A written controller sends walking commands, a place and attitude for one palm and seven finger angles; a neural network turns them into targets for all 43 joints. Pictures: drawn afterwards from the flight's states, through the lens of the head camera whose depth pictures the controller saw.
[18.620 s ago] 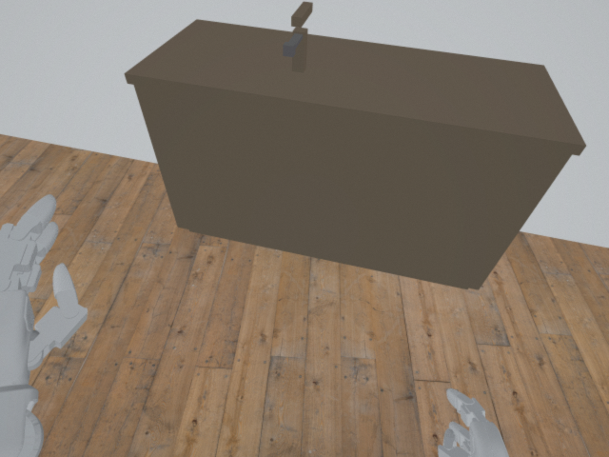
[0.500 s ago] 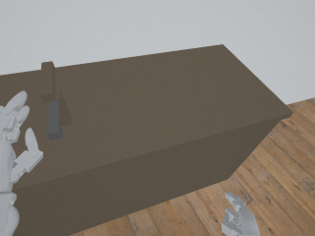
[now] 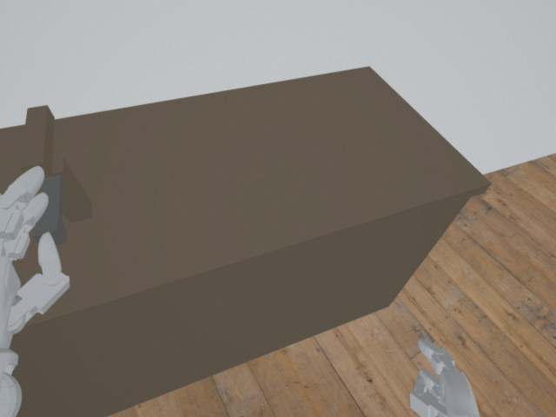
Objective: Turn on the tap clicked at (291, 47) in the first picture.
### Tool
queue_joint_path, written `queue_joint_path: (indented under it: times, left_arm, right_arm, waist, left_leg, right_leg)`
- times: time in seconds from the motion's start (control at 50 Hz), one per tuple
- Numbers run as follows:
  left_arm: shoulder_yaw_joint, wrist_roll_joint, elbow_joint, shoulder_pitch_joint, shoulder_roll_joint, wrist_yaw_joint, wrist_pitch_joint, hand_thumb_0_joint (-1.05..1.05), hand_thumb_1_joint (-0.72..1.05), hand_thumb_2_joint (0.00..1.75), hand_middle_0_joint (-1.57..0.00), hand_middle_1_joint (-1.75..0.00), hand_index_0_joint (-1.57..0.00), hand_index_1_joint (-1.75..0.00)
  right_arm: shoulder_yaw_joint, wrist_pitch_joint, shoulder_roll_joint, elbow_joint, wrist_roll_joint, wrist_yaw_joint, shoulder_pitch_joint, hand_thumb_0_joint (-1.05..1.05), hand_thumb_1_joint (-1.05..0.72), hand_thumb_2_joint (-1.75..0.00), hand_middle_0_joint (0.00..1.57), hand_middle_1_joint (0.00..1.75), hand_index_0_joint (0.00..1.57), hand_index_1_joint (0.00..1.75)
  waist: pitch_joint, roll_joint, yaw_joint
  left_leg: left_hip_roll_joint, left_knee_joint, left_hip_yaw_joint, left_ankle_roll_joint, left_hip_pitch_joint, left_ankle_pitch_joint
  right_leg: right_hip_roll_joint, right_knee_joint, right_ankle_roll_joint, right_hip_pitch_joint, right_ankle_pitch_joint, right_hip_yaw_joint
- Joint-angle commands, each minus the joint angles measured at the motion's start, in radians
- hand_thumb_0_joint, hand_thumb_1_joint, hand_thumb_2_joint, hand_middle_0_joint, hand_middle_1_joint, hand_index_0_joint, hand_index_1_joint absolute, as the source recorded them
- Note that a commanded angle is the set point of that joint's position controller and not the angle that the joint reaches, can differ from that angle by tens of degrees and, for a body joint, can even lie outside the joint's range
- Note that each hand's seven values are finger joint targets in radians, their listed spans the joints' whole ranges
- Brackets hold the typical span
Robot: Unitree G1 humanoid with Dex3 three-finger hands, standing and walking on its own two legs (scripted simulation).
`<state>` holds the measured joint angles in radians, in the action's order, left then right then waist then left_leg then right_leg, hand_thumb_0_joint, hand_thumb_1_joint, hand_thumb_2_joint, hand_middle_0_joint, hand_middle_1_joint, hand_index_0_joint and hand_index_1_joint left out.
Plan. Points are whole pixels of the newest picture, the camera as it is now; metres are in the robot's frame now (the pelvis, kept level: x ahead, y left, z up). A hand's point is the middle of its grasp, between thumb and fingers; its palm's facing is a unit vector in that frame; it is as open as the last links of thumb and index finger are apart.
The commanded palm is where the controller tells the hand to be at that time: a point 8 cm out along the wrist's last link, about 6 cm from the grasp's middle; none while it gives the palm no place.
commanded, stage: shuffle to correct the standing spot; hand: left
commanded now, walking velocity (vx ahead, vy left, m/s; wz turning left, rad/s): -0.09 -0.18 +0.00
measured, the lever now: (50, 232) +0.31 +0.34 +0.09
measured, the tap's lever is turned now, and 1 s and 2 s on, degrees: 0 0 0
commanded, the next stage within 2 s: none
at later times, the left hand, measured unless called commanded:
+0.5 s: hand (50, 283) +0.21 +0.25 +0.16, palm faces +0.32 -0.86 -0.40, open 7.4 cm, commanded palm +0.16 +0.29 +0.18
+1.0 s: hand (52, 278) +0.21 +0.25 +0.16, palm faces +0.34 -0.85 -0.40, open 7.4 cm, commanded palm +0.16 +0.29 +0.18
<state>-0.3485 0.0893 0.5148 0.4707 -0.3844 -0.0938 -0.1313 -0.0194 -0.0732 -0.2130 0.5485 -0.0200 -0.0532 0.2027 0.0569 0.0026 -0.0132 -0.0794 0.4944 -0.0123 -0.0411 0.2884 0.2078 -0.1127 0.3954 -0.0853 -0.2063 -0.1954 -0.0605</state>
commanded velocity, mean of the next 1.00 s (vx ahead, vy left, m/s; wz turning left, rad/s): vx -0.08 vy -0.18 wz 0.00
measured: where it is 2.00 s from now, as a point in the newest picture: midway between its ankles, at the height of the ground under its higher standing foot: outside the picture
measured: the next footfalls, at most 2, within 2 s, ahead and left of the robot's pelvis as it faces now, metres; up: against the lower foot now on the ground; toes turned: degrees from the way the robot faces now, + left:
none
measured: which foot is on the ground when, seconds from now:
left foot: down 0.00-1.00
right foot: down 0.00-1.00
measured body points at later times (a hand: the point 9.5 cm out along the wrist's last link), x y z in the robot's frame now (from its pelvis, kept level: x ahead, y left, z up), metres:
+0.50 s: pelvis -0.01 +0.01 +0.00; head +0.02 +0.03 +0.45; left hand +0.19 +0.30 +0.18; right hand +0.17 -0.22 -0.08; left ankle +0.03 +0.15 -0.74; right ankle +0.01 -0.06 -0.74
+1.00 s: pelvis +0.00 +0.01 +0.00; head +0.03 +0.02 +0.45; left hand +0.19 +0.29 +0.18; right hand +0.17 -0.22 -0.08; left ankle +0.03 +0.15 -0.74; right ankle +0.01 -0.06 -0.74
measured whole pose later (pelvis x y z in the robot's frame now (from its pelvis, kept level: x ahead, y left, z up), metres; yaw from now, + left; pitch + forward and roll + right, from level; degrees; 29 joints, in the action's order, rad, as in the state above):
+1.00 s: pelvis +0.00 +0.01 +0.00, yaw +0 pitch +0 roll -1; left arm -0.36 0.09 0.56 0.47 -0.40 -0.10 -0.12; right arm 0.00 -0.07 -0.19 0.55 -0.02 -0.04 0.21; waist 0.07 0.00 -0.01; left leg -0.07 0.53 -0.02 -0.04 0.31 0.23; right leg -0.10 0.44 -0.08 -0.22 -0.22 -0.07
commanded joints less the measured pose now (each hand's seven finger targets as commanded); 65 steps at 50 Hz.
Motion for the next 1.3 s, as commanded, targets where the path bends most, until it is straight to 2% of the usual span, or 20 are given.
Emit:
queue_joint_path:
  times: [0.0, 0.12, 0.24, 0.36, 0.44, 0.46, 0.48, 0.54, 0.58, 0.64, 0.72, 0.76, 0.84, 0.88, 1.04, 1.06, 1.14, 1.16, 1.24, 1.28]
  left_arm:
    - [-0.130, 0.008, 0.216, -0.056, -0.170, -0.028, -0.070, 0.00, 0.90, 0.90, -0.20, -0.30, -0.20, -0.30]
    - [-0.125, 0.006, 0.208, -0.066, -0.169, -0.027, -0.069, 0.00, 0.90, 0.90, -0.20, -0.30, -0.20, -0.30]
    - [-0.138, 0.004, 0.217, -0.047, -0.178, -0.023, -0.062, 0.00, 0.90, 0.90, -0.20, -0.30, -0.20, -0.30]
    - [-0.143, 0.006, 0.243, -0.032, -0.184, -0.017, -0.059, 0.00, 0.90, 0.90, -0.20, -0.30, -0.20, -0.30]
    - [-0.131, 0.003, 0.249, -0.050, -0.172, -0.018, -0.061, 0.00, 0.90, 0.90, -0.20, -0.30, -0.20, -0.30]
    - [-0.147, 0.004, 0.254, -0.044, -0.189, -0.019, -0.059, 0.00, 0.90, 0.90, -0.20, -0.30, -0.20, -0.30]
    - [-0.127, 0.003, 0.249, -0.049, -0.171, -0.018, -0.060, 0.00, 0.90, 0.90, -0.20, -0.30, -0.20, -0.30]
    - [-0.134, 0.002, 0.228, -0.050, -0.172, -0.021, -0.058, 0.00, 0.90, 0.90, -0.20, -0.30, -0.20, -0.30]
    - [-0.120, 0.004, 0.237, -0.056, -0.161, -0.020, -0.056, 0.00, 0.90, 0.90, -0.20, -0.30, -0.20, -0.30]
    - [-0.117, 0.001, 0.227, -0.064, -0.159, -0.022, -0.054, 0.00, 0.90, 0.90, -0.20, -0.30, -0.20, -0.30]
    - [-0.121, 0.000, 0.238, -0.078, -0.167, -0.026, -0.054, 0.00, 0.90, 0.90, -0.20, -0.30, -0.20, -0.30]
    - [-0.132, 0.001, 0.261, -0.066, -0.178, -0.026, -0.054, 0.00, 0.90, 0.90, -0.20, -0.30, -0.20, -0.30]
    - [-0.132, 0.000, 0.248, -0.059, -0.173, -0.027, -0.055, 0.00, 0.90, 0.90, -0.20, -0.30, -0.20, -0.30]
    - [-0.122, 0.003, 0.256, -0.045, -0.165, -0.025, -0.053, 0.00, 0.90, 0.90, -0.20, -0.30, -0.20, -0.30]
    - [-0.136, 0.010, 0.240, -0.026, -0.172, -0.028, -0.047, 0.00, 0.90, 0.90, -0.20, -0.30, -0.20, -0.30]
    - [-0.139, 0.013, 0.243, -0.025, -0.175, -0.030, -0.044, 0.00, 0.90, 0.90, -0.20, -0.30, -0.20, -0.30]
    - [-0.130, 0.011, 0.249, -0.048, -0.172, -0.037, -0.045, 0.00, 0.90, 0.90, -0.20, -0.30, -0.20, -0.30]
    - [-0.135, 0.013, 0.268, -0.055, -0.182, -0.039, -0.044, 0.00, 0.90, 0.90, -0.20, -0.30, -0.20, -0.30]
    - [-0.132, 0.006, 0.263, -0.045, -0.176, -0.041, -0.047, 0.00, 0.90, 0.90, -0.20, -0.30, -0.20, -0.30]
    - [-0.132, 0.005, 0.277, -0.046, -0.176, -0.040, -0.049, 0.00, 0.90, 0.90, -0.20, -0.30, -0.20, -0.30]
  right_arm:
    - [-0.041, -0.057, -0.106, -0.158, 0.000, -0.007, -0.071, 0.00, -0.90, -0.90, 0.20, 0.30, 0.20, 0.30]
    - [-0.037, -0.055, -0.108, -0.154, 0.000, -0.006, -0.064, 0.00, -0.90, -0.90, 0.20, 0.30, 0.20, 0.30]
    - [-0.036, -0.051, -0.110, -0.159, 0.002, -0.004, -0.064, 0.00, -0.90, -0.90, 0.20, 0.30, 0.20, 0.30]
    - [-0.037, -0.057, -0.110, -0.158, 0.002, -0.003, -0.070, 0.00, -0.90, -0.90, 0.20, 0.30, 0.20, 0.30]
    - [-0.037, -0.057, -0.111, -0.157, 0.003, 0.000, -0.059, 0.00, -0.90, -0.90, 0.20, 0.30, 0.20, 0.30]
    - [-0.036, -0.060, -0.110, -0.155, 0.003, -0.003, -0.067, 0.00, -0.90, -0.90, 0.20, 0.30, 0.20, 0.30]
    - [-0.031, -0.057, -0.109, -0.154, 0.006, -0.003, -0.061, 0.00, -0.90, -0.90, 0.20, 0.30, 0.20, 0.30]
    - [-0.036, -0.055, -0.110, -0.154, 0.004, 0.000, -0.059, 0.00, -0.90, -0.90, 0.20, 0.30, 0.20, 0.30]
    - [-0.032, -0.056, -0.108, -0.150, 0.004, -0.001, -0.056, 0.00, -0.90, -0.90, 0.20, 0.30, 0.20, 0.30]
    - [-0.033, -0.057, -0.108, -0.155, 0.002, 0.000, -0.064, 0.00, -0.90, -0.90, 0.20, 0.30, 0.20, 0.30]
    - [-0.030, -0.057, -0.109, -0.151, 0.003, 0.002, -0.064, 0.00, -0.90, -0.90, 0.20, 0.30, 0.20, 0.30]
    - [-0.033, -0.058, -0.107, -0.154, 0.001, 0.000, -0.072, 0.00, -0.90, -0.90, 0.20, 0.30, 0.20, 0.30]
    - [-0.033, -0.055, -0.109, -0.156, 0.004, 0.004, -0.066, 0.00, -0.90, -0.90, 0.20, 0.30, 0.20, 0.30]
    - [-0.030, -0.054, -0.109, -0.153, 0.003, 0.004, -0.061, 0.00, -0.90, -0.90, 0.20, 0.30, 0.20, 0.30]
    - [-0.035, -0.049, -0.106, -0.154, 0.000, 0.004, -0.060, 0.00, -0.90, -0.90, 0.20, 0.30, 0.20, 0.30]
    - [-0.034, -0.051, -0.106, -0.151, 0.000, 0.001, -0.066, 0.00, -0.90, -0.90, 0.20, 0.30, 0.20, 0.30]
    - [-0.031, -0.047, -0.104, -0.149, 0.000, 0.002, -0.061, 0.00, -0.90, -0.90, 0.20, 0.30, 0.20, 0.30]
    - [-0.030, -0.049, -0.104, -0.148, -0.002, 0.000, -0.072, 0.00, -0.90, -0.90, 0.20, 0.30, 0.20, 0.30]
    - [-0.027, -0.045, -0.106, -0.153, 0.001, 0.001, -0.073, 0.00, -0.90, -0.90, 0.20, 0.30, 0.20, 0.30]
    - [-0.026, -0.045, -0.108, -0.150, 0.002, 0.000, -0.070, 0.00, -0.90, -0.90, 0.20, 0.30, 0.20, 0.30]
  waist:
    - [-0.150, -0.035, 0.003]
    - [-0.131, -0.036, 0.007]
    - [-0.154, -0.050, 0.001]
    - [-0.166, -0.068, 0.000]
    - [-0.156, -0.084, 0.004]
    - [-0.159, -0.088, 0.003]
    - [-0.151, -0.095, 0.006]
    - [-0.136, -0.066, 0.003]
    - [-0.148, -0.066, 0.009]
    - [-0.120, -0.070, 0.007]
    - [-0.128, -0.089, 0.007]
    - [-0.150, -0.098, 0.005]
    - [-0.152, -0.092, 0.002]
    - [-0.169, -0.101, 0.006]
    - [-0.162, -0.020, 0.009]
    - [-0.157, -0.045, 0.012]
    - [-0.138, -0.024, 0.014]
    - [-0.138, -0.045, 0.015]
    - [-0.124, -0.084, 0.009]
    - [-0.148, -0.101, 0.009]
  left_leg:
    - [-0.010, -0.011, 0.009, 0.066, -0.095, -0.050]
    - [-0.016, -0.034, 0.002, 0.068, -0.081, 0.002]
    - [-0.047, -0.063, -0.023, 0.076, -0.050, -0.044]
    - [-0.057, -0.054, -0.037, 0.073, -0.060, -0.070]
    - [-0.060, -0.060, -0.046, 0.073, -0.035, -0.006]
    - [-0.062, -0.063, -0.052, 0.073, -0.052, -0.026]
    - [-0.065, -0.071, -0.057, 0.076, -0.028, -0.009]
    - [-0.056, -0.053, -0.049, 0.073, -0.012, 0.047]
    - [-0.048, -0.052, -0.050, 0.069, -0.030, 0.023]
    - [-0.055, -0.055, -0.053, 0.073, -0.021, 0.061]
    - [-0.057, -0.071, -0.067, 0.073, -0.016, 0.048]
    - [-0.059, -0.057, -0.065, 0.073, -0.049, -0.011]
    - [-0.071, -0.051, -0.069, 0.075, -0.027, -0.045]
    - [-0.067, -0.047, -0.074, 0.072, -0.044, -0.082]
    - [-0.041, 0.025, -0.035, 0.064, -0.053, -0.049]
    - [-0.033, 0.027, -0.037, 0.062, -0.067, -0.059]
    - [-0.024, 0.033, -0.032, 0.063, -0.049, 0.021]
    - [-0.024, 0.023, -0.041, 0.061, -0.064, 0.001]
    - [-0.058, -0.026, -0.072, 0.076, -0.026, -0.005]
    - [-0.071, -0.043, -0.088, 0.078, -0.031, -0.070]
  right_leg:
    - [0.177, -0.112, 0.130, -0.021, 0.117, 0.132]
    - [0.161, -0.116, 0.126, -0.033, 0.027, 0.127]
    - [0.144, -0.062, 0.126, 0.029, 0.079, 0.101]
    - [0.145, -0.042, 0.100, 0.024, 0.108, 0.101]
    - [0.144, -0.041, 0.091, 0.020, 0.059, 0.109]
    - [0.143, -0.038, 0.085, 0.011, 0.074, 0.108]
    - [0.141, -0.036, 0.087, 0.022, 0.055, 0.101]
    - [0.150, -0.055, 0.085, 0.010, 0.025, 0.122]
    - [0.150, -0.049, 0.071, 0.008, 0.036, 0.111]
    - [0.149, -0.059, 0.081, -0.018, 0.008, 0.122]
    - [0.140, -0.047, 0.073, 0.001, 0.009, 0.110]
    - [0.145, -0.039, 0.073, 0.003, 0.064, 0.114]
    - [0.145, -0.031, 0.079, 0.029, 0.078, 0.104]
    - [0.145, -0.020, 0.068, 0.035, 0.099, 0.095]
    - [0.185, -0.045, 0.060, -0.005, 0.121, 0.135]
    - [0.189, -0.046, 0.049, -0.020, 0.134, 0.147]
    - [0.199, -0.064, 0.048, -0.046, 0.034, 0.157]
    - [0.197, -0.058, 0.040, -0.052, 0.045, 0.157]
    - [0.165, -0.036, 0.069, -0.021, 0.039, 0.125]
    - [0.154, -0.011, 0.070, 0.017, 0.082, 0.102]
